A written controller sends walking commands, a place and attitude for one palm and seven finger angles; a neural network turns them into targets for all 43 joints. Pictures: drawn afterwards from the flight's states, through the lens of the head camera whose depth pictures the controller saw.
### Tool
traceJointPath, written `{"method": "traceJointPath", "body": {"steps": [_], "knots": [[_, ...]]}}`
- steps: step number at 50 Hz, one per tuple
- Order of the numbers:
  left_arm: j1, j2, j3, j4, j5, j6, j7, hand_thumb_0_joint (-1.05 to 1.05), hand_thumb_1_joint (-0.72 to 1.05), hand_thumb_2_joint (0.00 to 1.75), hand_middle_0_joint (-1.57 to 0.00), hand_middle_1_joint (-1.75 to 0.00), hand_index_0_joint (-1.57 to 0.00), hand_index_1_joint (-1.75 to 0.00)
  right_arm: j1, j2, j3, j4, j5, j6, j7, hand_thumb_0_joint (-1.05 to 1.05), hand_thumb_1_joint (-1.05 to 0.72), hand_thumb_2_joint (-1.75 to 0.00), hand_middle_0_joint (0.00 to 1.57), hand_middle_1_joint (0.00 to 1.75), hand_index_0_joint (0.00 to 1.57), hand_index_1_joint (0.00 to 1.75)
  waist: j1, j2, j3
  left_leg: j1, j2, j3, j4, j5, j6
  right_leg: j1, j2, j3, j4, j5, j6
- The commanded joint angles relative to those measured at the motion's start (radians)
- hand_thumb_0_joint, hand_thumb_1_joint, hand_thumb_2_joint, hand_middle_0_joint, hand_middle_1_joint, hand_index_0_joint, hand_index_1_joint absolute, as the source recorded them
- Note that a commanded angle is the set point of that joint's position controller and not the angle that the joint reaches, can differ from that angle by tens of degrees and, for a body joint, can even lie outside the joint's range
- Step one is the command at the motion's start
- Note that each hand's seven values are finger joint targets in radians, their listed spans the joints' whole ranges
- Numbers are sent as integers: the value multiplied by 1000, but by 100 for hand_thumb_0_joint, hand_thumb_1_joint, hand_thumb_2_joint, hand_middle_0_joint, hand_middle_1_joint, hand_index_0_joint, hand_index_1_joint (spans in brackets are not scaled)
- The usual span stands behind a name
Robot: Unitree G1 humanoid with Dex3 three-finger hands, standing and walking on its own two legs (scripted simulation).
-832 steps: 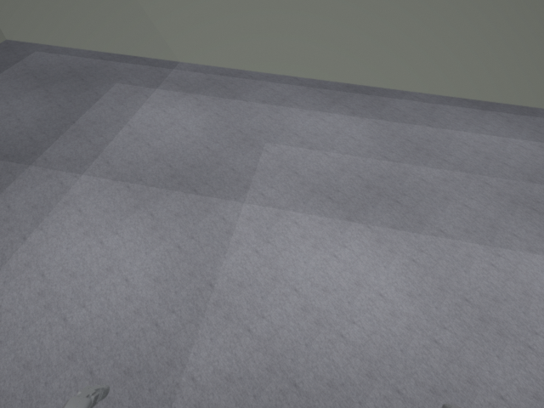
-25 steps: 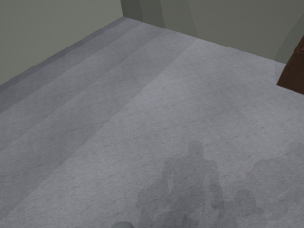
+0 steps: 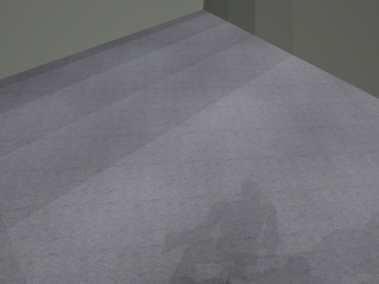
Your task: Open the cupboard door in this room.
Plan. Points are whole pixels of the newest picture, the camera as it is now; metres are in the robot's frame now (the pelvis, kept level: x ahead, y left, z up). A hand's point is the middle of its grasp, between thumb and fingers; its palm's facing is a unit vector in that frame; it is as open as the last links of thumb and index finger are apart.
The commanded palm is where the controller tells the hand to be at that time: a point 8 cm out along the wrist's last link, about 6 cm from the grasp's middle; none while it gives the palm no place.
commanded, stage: turn or walk to find it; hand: left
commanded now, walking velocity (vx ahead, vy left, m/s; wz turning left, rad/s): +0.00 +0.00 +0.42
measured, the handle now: out of the picture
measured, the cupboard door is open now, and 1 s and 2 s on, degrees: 0 0 0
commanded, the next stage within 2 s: none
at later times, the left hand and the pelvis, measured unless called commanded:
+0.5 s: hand out of the picture -0.03 +0.13 -0.15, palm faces +0.26 -0.93 -0.27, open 7.4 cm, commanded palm none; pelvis -0.03 -0.06 +0.00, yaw +14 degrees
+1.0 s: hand out of the picture -0.11 +0.21 -0.17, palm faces +0.46 -0.85 -0.24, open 7.4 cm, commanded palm none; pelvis -0.08 -0.02 +0.00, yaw +25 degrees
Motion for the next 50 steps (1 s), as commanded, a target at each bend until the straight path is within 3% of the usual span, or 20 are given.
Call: {"method": "traceJointPath", "body": {"steps": [1,4,6,7,8,9,10,11,13,15,26,30,32,33,34,35,36,39,42,50], "knots": [[-22,41,3,-92,-1,-22,3,0,90,90,-20,-30,-20,-30,56,-225,-61,-47,-11,-4,-9,0,-90,-90,20,30,20,30,-41,190,-91,97,241,-231,-84,447,157,-5,18,-1,-160,-35,2],[29,41,6,-86,-6,-32,4,0,90,90,-20,-30,-20,-30,31,-230,-67,-60,-13,2,-6,0,-90,-90,20,30,20,30,-20,196,-107,22,217,-266,-43,432,140,140,51,-22,-355,25,-9],[122,66,13,-63,-3,-46,6,0,90,90,-20,-30,-20,-30,5,-215,-69,-73,-3,4,-3,0,-90,-90,20,30,20,30,29,132,-137,-88,155,-235,46,264,78,327,32,-27,-589,227,-13],[150,134,26,-61,12,-59,13,0,90,90,-20,-30,-20,-30,28,-156,-63,-81,6,4,3,0,-90,-90,20,30,20,30,34,-55,-164,-221,60,-147,191,28,11,456,-131,118,-689,260,-51],[144,223,43,-71,21,-64,18,0,90,90,-20,-30,-20,-30,19,-99,-49,-112,4,6,5,0,-90,-90,20,30,20,30,41,-316,-127,-377,-61,-33,422,-351,-47,458,-367,371,-713,414,-164],[140,207,35,-83,10,-58,20,0,90,90,-20,-30,-20,-30,-10,-151,-61,-111,-1,17,2,0,-90,-90,20,30,20,30,49,-227,-117,-333,-20,-81,584,-379,-35,324,-407,337,-714,448,-232],[70,163,39,-98,8,-63,24,0,90,90,-20,-30,-20,-30,26,-158,-68,-82,-7,31,4,0,-90,-90,20,30,20,30,12,-246,-82,-319,3,-116,687,-312,-33,234,-358,291,-752,287,-226],[15,143,33,-115,7,-58,21,0,90,90,-20,-30,-20,-30,30,-154,-72,-61,-7,37,11,0,-90,-90,20,30,20,30,-6,-181,-24,-322,12,-96,759,-254,-36,182,-311,247,-762,193,-210],[-33,91,14,-130,4,-59,18,0,90,90,-20,-30,-20,-30,80,-139,-68,-28,-10,42,22,0,-90,-90,20,30,20,30,-43,-129,-7,-323,28,-64,793,-148,-50,181,-229,106,-733,243,-165],[5,83,9,-125,5,-66,17,0,90,90,-20,-30,-20,-30,95,-130,-62,-18,-9,43,23,0,-90,-90,20,30,20,30,-34,-138,-28,-326,23,-46,793,-99,-67,236,-203,46,-721,314,-156],[144,133,26,-60,19,-58,19,0,90,90,-20,-30,-20,-30,-23,-114,-38,-40,0,36,18,0,-90,-90,20,30,20,30,41,-148,-74,-248,53,28,473,-229,-78,362,-291,27,-688,438,-227],[136,156,35,-47,24,-51,17,0,90,90,-20,-30,-20,-30,-21,-105,-29,-52,9,22,15,0,-90,-90,20,30,20,30,38,-168,-105,-153,45,76,292,-246,-58,356,-308,4,-637,492,-235],[110,160,36,-42,18,-47,14,0,90,90,-20,-30,-20,-30,35,-109,-28,-42,9,12,13,0,-90,-90,20,30,20,30,0,-145,-132,-45,38,94,119,-131,-49,319,-290,-43,-565,470,-191],[89,148,36,-42,10,-42,13,0,90,90,-20,-30,-20,-30,78,-124,-33,-30,8,5,15,0,-90,-90,20,30,20,30,-30,-80,-150,70,51,75,-16,-3,-40,246,-263,-93,-485,395,-141],[103,105,29,-60,1,-34,11,0,90,90,-20,-30,-20,-30,108,-193,-47,-28,3,-6,13,0,-90,-90,20,30,20,30,-48,114,-165,184,178,-109,-126,81,8,92,-172,-150,-317,224,-76],[63,42,10,-99,2,-26,6,0,90,90,-20,-30,-20,-30,130,-287,-68,-34,-3,-5,5,0,-90,-90,20,30,20,30,-69,373,-102,197,390,-377,-178,359,102,-132,-45,-155,-122,-187,-8],[14,63,9,-103,9,-12,9,0,90,90,-20,-30,-20,-30,138,-302,-69,-23,-5,6,0,0,-90,-90,20,30,20,30,-80,269,-90,120,432,-340,-166,391,163,-105,-43,-61,-11,-199,-23],[10,74,22,-65,10,-4,-2,0,90,90,-20,-30,-20,-30,0,-228,-45,-53,-8,0,-17,0,-90,-90,20,30,20,30,-24,226,-19,29,289,-231,-166,267,134,-117,-37,2,96,-27,-16],[55,69,18,-41,10,-11,-7,0,90,90,-20,-30,-20,-30,1,-216,-41,-57,-1,-11,-17,0,-90,-90,20,30,20,30,-8,146,-67,113,227,-168,-140,370,124,-120,-14,1,118,51,0],[-40,54,10,-89,3,-17,5,0,90,90,-20,-30,-20,-30,104,-209,-53,-41,-6,-13,-16,0,-90,-90,20,30,20,30,-50,154,-96,176,247,-281,-108,485,167,-105,0,29,-13,-6,16]]}}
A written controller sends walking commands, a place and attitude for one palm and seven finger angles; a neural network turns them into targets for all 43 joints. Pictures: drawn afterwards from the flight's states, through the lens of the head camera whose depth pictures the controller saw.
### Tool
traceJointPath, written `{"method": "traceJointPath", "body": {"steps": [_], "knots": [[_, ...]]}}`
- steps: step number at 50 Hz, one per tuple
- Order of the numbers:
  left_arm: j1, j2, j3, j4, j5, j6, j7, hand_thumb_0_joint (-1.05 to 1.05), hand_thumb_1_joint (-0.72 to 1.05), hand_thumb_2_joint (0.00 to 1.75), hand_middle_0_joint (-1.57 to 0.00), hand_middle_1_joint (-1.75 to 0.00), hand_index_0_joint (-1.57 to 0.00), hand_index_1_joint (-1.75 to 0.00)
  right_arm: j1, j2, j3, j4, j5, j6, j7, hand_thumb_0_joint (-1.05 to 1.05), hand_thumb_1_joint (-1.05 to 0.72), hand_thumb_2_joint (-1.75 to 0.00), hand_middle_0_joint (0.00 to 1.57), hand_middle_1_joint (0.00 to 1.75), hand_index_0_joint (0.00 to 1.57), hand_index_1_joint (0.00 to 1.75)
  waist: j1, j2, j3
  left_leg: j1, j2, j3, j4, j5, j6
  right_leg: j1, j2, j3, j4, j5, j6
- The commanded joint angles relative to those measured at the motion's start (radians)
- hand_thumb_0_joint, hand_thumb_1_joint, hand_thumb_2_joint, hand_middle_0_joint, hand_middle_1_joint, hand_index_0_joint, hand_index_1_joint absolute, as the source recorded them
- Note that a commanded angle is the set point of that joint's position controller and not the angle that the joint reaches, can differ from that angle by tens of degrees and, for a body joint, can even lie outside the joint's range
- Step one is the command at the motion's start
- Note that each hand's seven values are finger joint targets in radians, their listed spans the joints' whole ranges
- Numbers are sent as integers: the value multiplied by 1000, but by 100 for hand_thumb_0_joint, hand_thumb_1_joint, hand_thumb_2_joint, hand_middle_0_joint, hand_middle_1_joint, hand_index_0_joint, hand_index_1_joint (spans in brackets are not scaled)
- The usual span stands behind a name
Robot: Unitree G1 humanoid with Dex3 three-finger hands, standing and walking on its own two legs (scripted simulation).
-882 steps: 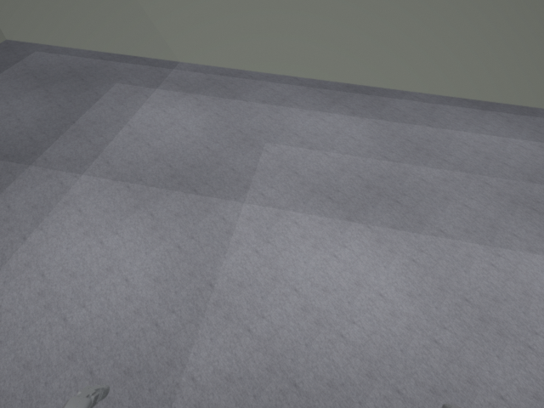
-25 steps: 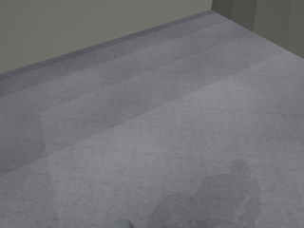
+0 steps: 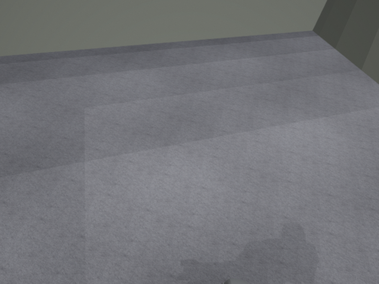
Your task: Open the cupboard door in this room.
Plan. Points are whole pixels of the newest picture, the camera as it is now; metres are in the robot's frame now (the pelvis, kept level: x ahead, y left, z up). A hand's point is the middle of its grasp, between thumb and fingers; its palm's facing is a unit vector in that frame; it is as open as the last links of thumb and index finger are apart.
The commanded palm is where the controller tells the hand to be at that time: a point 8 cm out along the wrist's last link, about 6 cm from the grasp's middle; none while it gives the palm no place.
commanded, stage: turn or walk to find it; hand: left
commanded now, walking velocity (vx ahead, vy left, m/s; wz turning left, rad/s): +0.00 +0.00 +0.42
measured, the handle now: out of the picture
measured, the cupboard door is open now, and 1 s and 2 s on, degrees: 0 0 0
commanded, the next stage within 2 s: stand and wait in 1.68 s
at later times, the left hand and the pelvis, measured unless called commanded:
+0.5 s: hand out of the picture +0.00 +0.13 -0.15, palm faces +0.26 -0.93 -0.27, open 7.4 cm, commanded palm none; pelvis -0.03 -0.07 +0.00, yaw +14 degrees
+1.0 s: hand out of the picture -0.14 +0.20 -0.18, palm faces +0.49 -0.84 -0.23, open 7.4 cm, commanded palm none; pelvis -0.08 -0.01 +0.00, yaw +26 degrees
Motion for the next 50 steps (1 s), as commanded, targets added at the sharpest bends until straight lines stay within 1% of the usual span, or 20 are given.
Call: {"method": "traceJointPath", "body": {"steps": [1,5,9,10,11,12,13,14,15,18,25,32,36,37,38,39,40,41,44,50], "knots": [[-54,49,4,-98,0,-22,8,0,90,90,-20,-30,-20,-30,88,-221,-60,-32,-10,-9,-13,0,-90,-90,20,30,20,30,-49,170,-93,165,276,-283,-74,466,133,-82,9,20,-86,-60,5],[-75,34,-1,-114,-6,-29,9,0,90,90,-20,-30,-20,-30,90,-220,-63,-36,-16,-2,-12,0,-90,-90,20,30,20,30,-53,195,-103,109,259,-325,-47,492,133,22,40,12,-243,-86,-13],[27,44,5,-90,-12,-44,12,0,90,90,-20,-30,-20,-30,51,-213,-69,-51,-9,3,-6,0,-90,-90,20,30,20,30,0,162,-143,-33,194,-326,23,391,76,279,63,-14,-575,124,-29],[71,72,11,-83,-8,-54,16,0,90,90,-20,-30,-20,-30,47,-193,-67,-53,-3,2,-2,0,-90,-90,20,30,20,30,21,88,-162,-118,146,-286,76,251,28,406,12,16,-697,222,-37],[89,152,26,-79,7,-63,24,0,90,90,-20,-30,-20,-30,66,-129,-58,-64,7,0,4,0,-90,-90,20,30,20,30,25,-132,-178,-307,36,-160,234,-43,-40,551,-201,216,-747,240,-100],[95,199,32,-92,10,-62,24,0,90,90,-20,-30,-20,-30,36,-126,-58,-90,0,4,2,0,-90,-90,20,30,20,30,41,-258,-128,-384,-46,-57,440,-367,-79,465,-383,377,-762,372,-213],[73,181,27,-106,4,-56,25,0,90,90,-20,-30,-20,-30,33,-158,-70,-87,-7,16,3,0,-90,-90,20,30,20,30,29,-156,-99,-344,-7,-84,592,-359,-74,341,-397,311,-760,388,-258],[7,139,31,-118,1,-63,29,0,90,90,-20,-30,-20,-30,58,-158,-73,-56,-13,34,5,0,-90,-90,20,30,20,30,-2,-206,-69,-344,21,-112,679,-318,-75,276,-341,269,-786,281,-246],[-37,117,23,-131,0,-59,26,0,90,90,-20,-30,-20,-30,71,-153,-76,-33,-13,43,9,0,-90,-90,20,30,20,30,-22,-138,-19,-343,27,-94,754,-255,-80,233,-286,215,-791,210,-222],[-45,66,6,-134,-3,-67,20,0,90,90,-20,-30,-20,-30,120,-131,-70,3,-11,48,22,0,-90,-90,20,30,20,30,-48,-98,2,-353,41,-53,817,-122,-102,244,-195,49,-765,286,-169],[80,89,15,-94,7,-71,22,0,90,90,-20,-30,-20,-30,33,-134,-59,-14,-11,50,19,0,-90,-90,20,30,20,30,5,-123,-22,-357,81,-25,712,-154,-133,348,-246,37,-748,365,-212],[139,146,31,-55,20,-61,17,0,90,90,-20,-30,-20,-30,-51,-109,-32,-46,4,27,17,0,-90,-90,20,30,20,30,46,-169,-84,-215,66,67,366,-257,-109,408,-280,-4,-657,577,-248],[100,152,34,-45,9,-51,14,0,90,90,-20,-30,-20,-30,23,-133,-34,-32,4,8,15,0,-90,-90,20,30,20,30,-16,-131,-123,18,61,97,39,-20,-86,304,-252,-88,-525,494,-160],[104,123,29,-56,1,-44,11,0,90,90,-20,-30,-20,-30,55,-184,-45,-29,2,-1,16,0,-90,-90,20,30,20,30,-38,5,-146,157,131,7,-48,106,-59,180,-198,-138,-403,349,-105],[94,62,12,-83,-4,-38,5,0,90,90,-20,-30,-20,-30,85,-278,-66,-33,-5,-6,12,0,-90,-90,20,30,20,30,-56,296,-144,264,366,-299,-89,377,32,-65,-62,-176,-204,-100,-30],[33,48,-1,-105,3,-26,10,0,90,90,-20,-30,-20,-30,125,-323,-75,-20,-5,5,5,0,-90,-90,20,30,20,30,-85,304,-123,183,453,-331,-103,513,122,-81,-32,-96,-69,-274,-26],[11,59,4,-100,6,-15,11,0,90,90,-20,-30,-20,-30,100,-295,-68,-14,-9,5,-4,0,-90,-90,20,30,20,30,-76,239,-91,124,429,-288,-112,455,138,-72,-45,-39,-4,-230,-31],[2,59,8,-84,6,-9,10,0,90,90,-20,-30,-20,-30,46,-272,-61,-23,-10,2,-11,0,-90,-90,20,30,20,30,-57,279,-59,86,376,-267,-119,404,129,-85,-48,-16,27,-174,-27],[43,70,16,-51,7,-14,-4,0,90,90,-20,-30,-20,-30,-39,-227,-43,-54,-8,-2,-13,0,-90,-90,20,30,20,30,-13,198,-24,40,277,-174,-116,324,91,-73,-25,-8,74,-36,-20],[19,68,12,-67,7,-17,1,0,90,90,-20,-30,-20,-30,24,-223,-50,-51,-4,-9,-9,0,-90,-90,20,30,20,30,-26,149,-68,98,259,-214,-121,325,102,-83,-10,9,36,8,2]]}}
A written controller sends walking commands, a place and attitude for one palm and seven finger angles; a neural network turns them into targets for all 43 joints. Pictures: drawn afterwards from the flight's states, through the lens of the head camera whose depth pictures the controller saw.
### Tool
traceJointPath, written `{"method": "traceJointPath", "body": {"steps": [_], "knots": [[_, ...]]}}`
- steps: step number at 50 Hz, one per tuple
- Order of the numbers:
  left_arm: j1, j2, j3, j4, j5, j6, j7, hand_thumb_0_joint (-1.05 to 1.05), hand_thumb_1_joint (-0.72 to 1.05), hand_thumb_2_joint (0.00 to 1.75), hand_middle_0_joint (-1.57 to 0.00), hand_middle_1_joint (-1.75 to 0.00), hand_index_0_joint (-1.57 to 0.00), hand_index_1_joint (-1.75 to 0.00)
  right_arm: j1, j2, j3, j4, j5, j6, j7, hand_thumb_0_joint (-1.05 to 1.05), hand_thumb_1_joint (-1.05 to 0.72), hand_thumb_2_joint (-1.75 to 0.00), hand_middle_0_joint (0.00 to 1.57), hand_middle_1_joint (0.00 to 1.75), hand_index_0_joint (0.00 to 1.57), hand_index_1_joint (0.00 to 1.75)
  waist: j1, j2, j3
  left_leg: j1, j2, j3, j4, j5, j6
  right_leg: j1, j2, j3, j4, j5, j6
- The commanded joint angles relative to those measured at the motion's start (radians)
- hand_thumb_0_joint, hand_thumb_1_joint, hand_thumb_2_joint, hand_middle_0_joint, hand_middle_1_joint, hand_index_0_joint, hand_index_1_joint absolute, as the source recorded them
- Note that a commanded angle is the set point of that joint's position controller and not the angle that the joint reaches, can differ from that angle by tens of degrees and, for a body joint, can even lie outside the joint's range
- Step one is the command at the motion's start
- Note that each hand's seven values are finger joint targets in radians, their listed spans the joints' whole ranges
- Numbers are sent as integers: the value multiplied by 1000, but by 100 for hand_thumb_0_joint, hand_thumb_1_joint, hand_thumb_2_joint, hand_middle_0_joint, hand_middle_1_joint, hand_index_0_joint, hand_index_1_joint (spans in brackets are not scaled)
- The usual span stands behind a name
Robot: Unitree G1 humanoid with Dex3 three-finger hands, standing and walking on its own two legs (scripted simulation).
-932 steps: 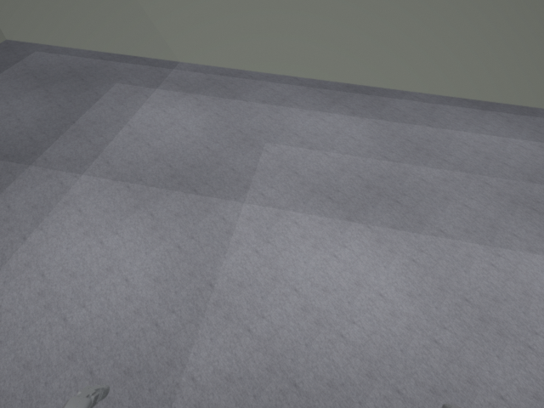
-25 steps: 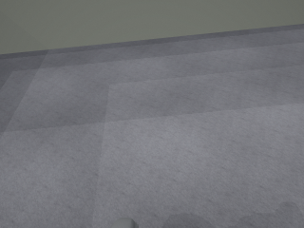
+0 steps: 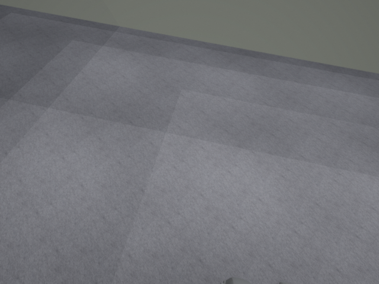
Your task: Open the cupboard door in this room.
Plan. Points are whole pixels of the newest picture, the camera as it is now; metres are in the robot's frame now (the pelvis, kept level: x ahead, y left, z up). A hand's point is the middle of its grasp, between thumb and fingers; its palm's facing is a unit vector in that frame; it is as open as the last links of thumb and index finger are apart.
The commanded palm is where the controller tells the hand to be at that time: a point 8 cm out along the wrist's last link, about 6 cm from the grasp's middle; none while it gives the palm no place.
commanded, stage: turn or walk to find it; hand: left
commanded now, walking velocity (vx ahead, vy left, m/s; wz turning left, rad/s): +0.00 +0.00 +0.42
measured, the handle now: out of the picture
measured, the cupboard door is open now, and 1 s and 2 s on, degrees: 0 0 0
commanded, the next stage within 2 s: stand and wait in 0.68 s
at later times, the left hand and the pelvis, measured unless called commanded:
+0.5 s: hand out of the picture +0.03 +0.14 -0.15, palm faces +0.22 -0.94 -0.28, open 7.4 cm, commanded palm none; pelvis -0.02 -0.06 +0.00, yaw +13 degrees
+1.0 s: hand out of the picture -0.12 +0.18 -0.18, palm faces +0.36 -0.91 -0.21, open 7.4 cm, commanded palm none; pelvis -0.05 -0.01 +0.00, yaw +16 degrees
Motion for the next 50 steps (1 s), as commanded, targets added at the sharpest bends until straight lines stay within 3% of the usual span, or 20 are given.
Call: {"method": "traceJointPath", "body": {"steps": [1,8,11,13,14,15,16,17,19,21,31,35,37,38,39,40,42,44,46,50], "knots": [[-22,61,11,-81,4,-19,7,0,90,90,-20,-30,-20,-30,84,-208,-55,-36,-6,-14,-12,0,-90,-90,20,30,20,30,-53,164,-79,109,246,-248,-144,323,106,-78,0,32,-16,2,15],[-92,32,1,-127,-5,-30,11,0,90,90,-20,-30,-20,-30,120,-211,-69,-35,-16,-5,-11,0,-90,-90,20,30,20,30,-75,189,-115,95,242,-353,-87,398,133,26,46,28,-262,-80,-2],[-33,31,3,-118,-12,-38,14,0,90,90,-20,-30,-20,-30,99,-213,-73,-43,-16,-1,-8,0,-90,-90,20,30,20,30,-46,197,-147,20,208,-368,-51,392,111,172,77,14,-445,-2,-17],[31,53,9,-101,-11,-51,17,0,90,90,-20,-30,-20,-30,85,-191,-73,-46,-6,-1,-5,0,-90,-90,20,30,20,30,-7,128,-171,-90,145,-340,19,280,49,360,58,12,-691,184,-25],[59,107,18,-98,-1,-61,23,0,90,90,-20,-30,-20,-30,101,-144,-68,-52,2,-2,1,0,-90,-90,20,30,20,30,0,-6,-199,-231,76,-263,117,89,-8,511,-84,132,-773,195,-60],[68,184,35,-102,11,-67,28,0,90,90,-20,-30,-20,-30,88,-94,-58,-76,2,-5,4,0,-90,-90,20,30,20,30,15,-256,-165,-395,-59,-85,325,-264,-76,544,-320,363,-790,296,-167],[56,184,29,-118,5,-62,29,0,90,90,-20,-30,-20,-30,70,-140,-71,-78,-7,5,0,0,-90,-90,20,30,20,30,17,-183,-140,-367,-36,-94,516,-364,-76,396,-393,364,-791,365,-244],[-11,144,30,-131,2,-64,33,0,90,90,-20,-30,-20,-30,92,-142,-76,-59,-12,20,3,0,-90,-90,20,30,20,30,-19,-146,-108,-359,-10,-123,634,-311,-77,323,-342,289,-805,300,-250],[-88,98,16,-150,-2,-61,31,0,90,90,-20,-30,-20,-30,126,-131,-77,-16,-14,36,12,0,-90,-90,20,30,20,30,-61,-101,-44,-357,16,-95,751,-214,-88,270,-244,171,-788,286,-201],[-77,68,5,-145,-2,-71,25,0,90,90,-20,-30,-20,-30,152,-115,-72,0,-13,38,18,0,-90,-90,20,30,20,30,-69,-101,-30,-362,21,-67,777,-144,-106,286,-193,69,-762,399,-175],[87,126,26,-85,16,-67,22,0,90,90,-20,-30,-20,-30,2,-98,-44,-33,-3,28,16,0,-90,-90,20,30,20,30,13,-164,-61,-268,47,30,445,-239,-126,403,-239,16,-685,641,-219],[93,149,32,-68,17,-61,21,0,90,90,-20,-30,-20,-30,12,-95,-34,-34,4,11,11,0,-90,-90,20,30,20,30,6,-186,-110,-150,27,76,205,-191,-105,428,-239,1,-605,711,-203],[65,122,21,-52,4,-59,22,0,90,90,-20,-30,-20,-30,90,-113,-32,-1,2,-8,7,0,-90,-90,20,30,20,30,-43,-105,-143,85,42,65,-63,71,-85,306,-182,-37,-511,582,-130],[83,67,7,-60,-5,-53,21,0,90,90,-20,-30,-20,-30,127,-183,-44,9,-4,-25,3,0,-90,-90,20,30,20,30,-54,111,-195,267,204,-103,-116,304,-42,145,-86,-87,-375,308,-72],[97,2,-20,-68,-7,-48,23,0,90,90,-20,-30,-20,-30,157,-244,-54,20,-2,-27,-7,0,-90,-90,20,30,20,30,-61,316,-204,323,384,-280,-80,682,48,5,-9,-73,-270,-185,-25],[79,8,-24,-49,-5,-40,30,0,90,90,-20,-30,-20,-30,144,-238,-46,31,-5,-19,-12,0,-90,-90,20,30,20,30,-69,247,-195,230,404,-199,-69,661,107,78,-10,1,-197,-256,-40],[60,14,-22,-5,-2,-30,25,0,90,90,-20,-30,-20,-30,43,-181,-28,26,-10,-32,-30,0,-90,-90,20,30,20,30,-40,287,-96,122,332,-140,-135,475,98,80,-13,48,-172,-168,-42],[71,11,-20,22,1,-23,12,0,90,90,-20,-30,-20,-30,8,-159,-22,22,-9,-26,-37,0,-90,-90,20,30,20,30,-34,233,-29,102,319,-76,-117,500,102,48,-2,51,-138,-107,-44],[82,14,-14,28,2,-18,6,0,90,90,-20,-30,-20,-30,22,-168,-28,26,-6,-25,-38,0,-90,-90,20,30,20,30,-34,173,-34,142,321,-34,-99,559,103,20,14,45,-102,-87,-36],[63,14,3,5,4,-5,0,0,90,90,-20,-30,-20,-30,35,-178,-46,18,-7,-17,-33,0,-90,-90,20,30,20,30,-39,148,-24,130,351,-1,-108,449,112,-13,19,26,-59,-88,-23]]}}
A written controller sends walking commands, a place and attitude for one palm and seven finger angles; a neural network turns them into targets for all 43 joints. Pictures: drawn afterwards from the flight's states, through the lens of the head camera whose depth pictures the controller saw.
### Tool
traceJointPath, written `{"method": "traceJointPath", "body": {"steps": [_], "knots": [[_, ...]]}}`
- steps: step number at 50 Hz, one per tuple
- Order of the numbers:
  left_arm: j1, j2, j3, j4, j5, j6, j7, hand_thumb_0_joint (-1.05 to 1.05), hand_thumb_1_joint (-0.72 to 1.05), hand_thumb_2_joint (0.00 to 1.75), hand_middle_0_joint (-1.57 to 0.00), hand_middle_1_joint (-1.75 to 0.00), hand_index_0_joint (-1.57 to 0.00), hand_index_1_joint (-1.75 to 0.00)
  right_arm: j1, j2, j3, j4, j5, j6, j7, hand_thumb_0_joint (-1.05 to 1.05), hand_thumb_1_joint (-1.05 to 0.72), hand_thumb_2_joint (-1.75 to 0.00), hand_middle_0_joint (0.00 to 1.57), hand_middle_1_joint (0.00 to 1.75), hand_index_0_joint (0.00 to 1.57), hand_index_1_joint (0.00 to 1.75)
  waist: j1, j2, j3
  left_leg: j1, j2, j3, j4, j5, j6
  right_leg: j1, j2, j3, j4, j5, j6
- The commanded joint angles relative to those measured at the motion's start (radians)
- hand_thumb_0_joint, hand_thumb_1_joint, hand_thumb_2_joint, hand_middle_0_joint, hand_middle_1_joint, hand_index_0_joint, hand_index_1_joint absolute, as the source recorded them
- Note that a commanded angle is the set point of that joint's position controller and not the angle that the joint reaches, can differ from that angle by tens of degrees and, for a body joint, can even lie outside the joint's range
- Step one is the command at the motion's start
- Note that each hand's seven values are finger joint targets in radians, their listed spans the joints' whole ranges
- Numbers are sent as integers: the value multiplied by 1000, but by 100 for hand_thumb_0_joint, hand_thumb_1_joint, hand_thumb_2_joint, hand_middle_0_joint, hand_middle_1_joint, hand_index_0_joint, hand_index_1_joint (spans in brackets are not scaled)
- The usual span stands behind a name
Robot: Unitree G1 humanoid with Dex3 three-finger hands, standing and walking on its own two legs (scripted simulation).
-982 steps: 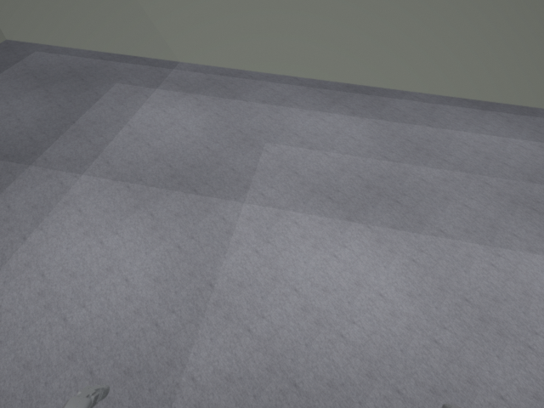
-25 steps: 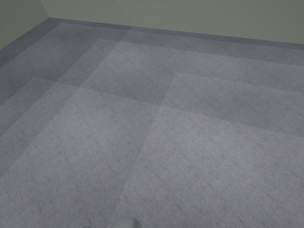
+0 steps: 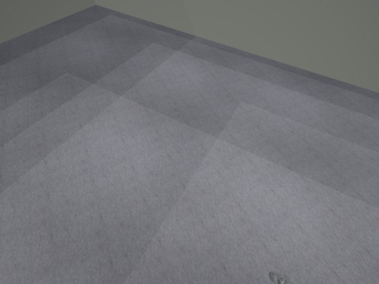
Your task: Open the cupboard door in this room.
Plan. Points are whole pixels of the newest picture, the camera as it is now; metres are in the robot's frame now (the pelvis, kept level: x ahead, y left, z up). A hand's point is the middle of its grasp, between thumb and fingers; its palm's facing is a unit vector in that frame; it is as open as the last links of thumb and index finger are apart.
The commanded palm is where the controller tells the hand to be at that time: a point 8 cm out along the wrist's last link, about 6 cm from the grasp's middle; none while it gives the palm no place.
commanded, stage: turn or walk to find it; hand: left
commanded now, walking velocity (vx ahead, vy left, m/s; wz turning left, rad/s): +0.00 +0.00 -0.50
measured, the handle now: out of the picture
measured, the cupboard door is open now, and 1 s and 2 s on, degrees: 0 0 0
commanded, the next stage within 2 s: none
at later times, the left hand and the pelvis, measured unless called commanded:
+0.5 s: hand out of the picture +0.08 +0.12 -0.15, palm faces -0.19 -0.94 -0.28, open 7.4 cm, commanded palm none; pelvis -0.04 -0.06 +0.00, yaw -14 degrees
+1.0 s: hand out of the picture +0.11 +0.17 -0.17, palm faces -0.39 -0.89 -0.22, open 7.4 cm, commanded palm none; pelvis -0.04 +0.01 +0.00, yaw -28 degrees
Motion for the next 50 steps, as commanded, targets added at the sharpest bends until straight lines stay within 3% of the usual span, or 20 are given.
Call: {"method": "traceJointPath", "body": {"steps": [1,8,10,11,12,13,14,15,16,20,25,36,39,41,42,43,44,45,47,50], "knots": [[-29,52,23,-90,7,-12,-6,0,90,90,-20,-30,-20,-30,94,-219,-66,-19,-7,2,-12,0,-90,-90,20,30,20,30,-74,147,-24,71,303,-125,-137,477,135,-120,-4,-3,46,-2,14],[-32,36,35,-140,12,-21,-19,0,90,90,-20,-30,-20,-30,73,-225,-93,-38,-12,9,-2,0,-90,-90,20,30,20,30,-67,199,-39,-2,319,-80,-71,329,108,13,17,-80,-198,65,-2],[38,53,42,-129,14,-28,-21,0,90,90,-20,-30,-20,-30,47,-228,-94,-46,-8,12,-1,0,-90,-90,20,30,20,30,-24,152,-71,-52,284,-22,48,248,54,130,25,-94,-375,229,-13],[82,94,51,-119,19,-37,-18,0,90,90,-20,-30,-20,-30,54,-204,-93,-52,-4,13,0,0,-90,-90,20,30,20,30,0,41,-96,-116,227,34,199,130,-1,220,-23,-18,-498,367,-35],[87,203,67,-124,29,-54,-6,0,90,90,-20,-30,-20,-30,65,-126,-75,-87,-1,16,4,0,-90,-90,20,30,20,30,7,-307,-85,-354,80,82,443,-256,-72,310,-254,348,-617,603,-132],[109,219,66,-128,10,-51,1,0,90,90,-20,-30,-20,-30,-4,-134,-66,-120,1,30,3,0,-90,-90,20,30,20,30,39,-260,-63,-368,33,-48,598,-361,-71,213,-329,424,-656,699,-229],[70,206,70,-140,8,-50,8,0,90,90,-20,-30,-20,-30,4,-141,-70,-114,1,42,1,0,-90,-90,20,30,20,30,12,-187,-62,-381,47,-129,667,-304,-61,186,-303,392,-685,514,-248],[9,198,75,-156,9,-49,11,0,90,90,-20,-30,-20,-30,4,-153,-72,-107,-2,41,3,0,-90,-90,20,30,20,30,0,-204,-40,-427,50,-149,709,-250,-59,171,-270,406,-697,390,-240],[-38,176,68,-172,7,-47,10,0,90,90,-20,-30,-20,-30,14,-174,-75,-94,-5,39,5,0,-90,-90,20,30,20,30,-19,-146,-31,-436,56,-162,733,-176,-64,171,-232,365,-687,345,-223],[-77,152,55,-191,2,-60,4,0,90,90,-20,-30,-20,-30,98,-173,-70,-56,-11,38,10,0,-90,-90,20,30,20,30,-50,-53,-114,-392,50,-152,680,-50,-92,231,-153,259,-655,413,-173],[-34,165,55,-177,1,-61,-2,0,90,90,-20,-30,-20,-30,86,-186,-65,-66,-11,40,3,0,-90,-90,20,30,20,30,-32,-59,-106,-420,45,-168,631,-47,-110,264,-144,303,-661,444,-164],[-56,193,67,-190,13,-45,-6,0,90,90,-20,-30,-20,-30,62,-184,-56,-111,1,26,-1,0,-90,-90,20,30,20,30,-21,-109,-98,-280,3,-150,351,-146,-87,175,-124,438,-676,306,-228],[-86,203,70,-203,14,-40,-5,0,90,90,-20,-30,-20,-30,110,-176,-54,-109,9,15,-5,0,-90,-90,20,30,20,30,-40,-110,-138,-189,-20,-145,203,-146,-68,168,-104,462,-646,367,-218],[-125,199,70,-211,8,-34,-7,0,90,90,-20,-30,-20,-30,187,-174,-55,-87,13,5,-10,0,-90,-90,20,30,20,30,-78,-114,-165,-47,-39,-124,34,-49,-57,105,-63,435,-610,351,-171],[-141,180,66,-219,2,-32,-7,0,90,90,-20,-30,-20,-30,230,-190,-58,-74,14,-4,-15,0,-90,-90,20,30,20,30,-102,-89,-180,90,-10,-141,-84,12,-44,8,-23,405,-562,298,-129],[-139,135,57,-231,-5,-30,-9,0,90,90,-20,-30,-20,-30,250,-244,-67,-78,9,-14,-18,0,-90,-90,20,30,20,30,-115,75,-186,188,146,-310,-209,-48,1,-132,75,311,-411,177,-80],[-123,96,47,-243,-7,-26,-20,0,90,90,-20,-30,-20,-30,190,-327,-83,-111,-3,-8,-18,0,-90,-90,20,30,20,30,-96,328,-111,162,376,-525,-283,-53,68,-301,176,141,-167,-55,-29],[-154,128,56,-243,9,-19,-20,0,90,90,-20,-30,-20,-30,152,-327,-79,-130,-5,1,-17,0,-90,-90,20,30,20,30,-100,239,-55,3,439,-505,-277,-9,117,-260,121,119,3,-74,-12],[-106,144,78,-209,22,-4,-29,0,90,90,-20,-30,-20,-30,48,-242,-56,-149,-10,-3,-21,0,-90,-90,20,30,20,30,-34,205,-17,-97,309,-339,-255,93,90,-208,106,115,192,36,13],[-74,115,68,-197,16,-3,-43,0,90,90,-20,-30,-20,-30,56,-227,-57,-151,-11,-11,-17,0,-90,-90,20,30,20,30,-28,152,-33,-40,228,-188,-198,198,81,-229,89,62,275,102,26]]}}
